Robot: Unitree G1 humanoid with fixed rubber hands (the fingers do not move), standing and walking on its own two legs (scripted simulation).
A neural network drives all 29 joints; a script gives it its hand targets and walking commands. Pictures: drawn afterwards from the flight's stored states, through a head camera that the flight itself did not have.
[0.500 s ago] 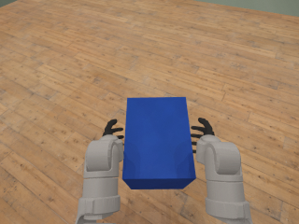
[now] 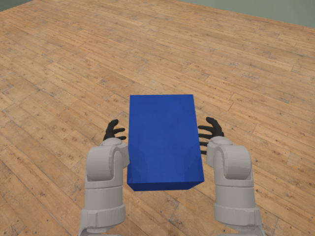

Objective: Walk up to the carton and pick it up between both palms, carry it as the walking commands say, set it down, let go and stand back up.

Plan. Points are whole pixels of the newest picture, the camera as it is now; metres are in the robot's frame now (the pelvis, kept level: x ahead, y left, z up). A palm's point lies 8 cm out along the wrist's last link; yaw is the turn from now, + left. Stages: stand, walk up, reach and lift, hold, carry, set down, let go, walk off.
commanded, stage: carry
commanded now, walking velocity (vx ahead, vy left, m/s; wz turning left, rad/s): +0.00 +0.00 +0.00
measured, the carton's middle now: (161, 146) +0.38 +0.02 -0.01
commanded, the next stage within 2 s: none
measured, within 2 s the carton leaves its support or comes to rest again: neither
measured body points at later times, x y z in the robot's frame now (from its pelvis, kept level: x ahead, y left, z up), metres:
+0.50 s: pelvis -0.05 -0.07 +0.01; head -0.07 -0.08 +0.46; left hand +0.25 +0.08 +0.10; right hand +0.27 -0.17 +0.09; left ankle -0.03 +0.05 -0.72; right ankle +0.04 -0.15 -0.72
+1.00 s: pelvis -0.04 -0.06 +0.01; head -0.05 -0.07 +0.46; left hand +0.28 +0.08 +0.08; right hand +0.29 -0.17 +0.08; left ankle -0.03 +0.05 -0.72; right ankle +0.04 -0.15 -0.72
